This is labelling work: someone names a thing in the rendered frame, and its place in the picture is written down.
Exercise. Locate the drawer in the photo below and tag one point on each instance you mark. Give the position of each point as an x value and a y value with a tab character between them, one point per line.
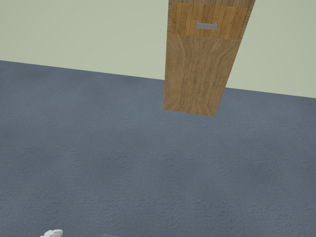
229	20

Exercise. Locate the handle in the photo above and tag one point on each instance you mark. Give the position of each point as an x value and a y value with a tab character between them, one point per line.
206	26

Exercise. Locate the cabinet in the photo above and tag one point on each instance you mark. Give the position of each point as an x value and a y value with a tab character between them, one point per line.
197	68

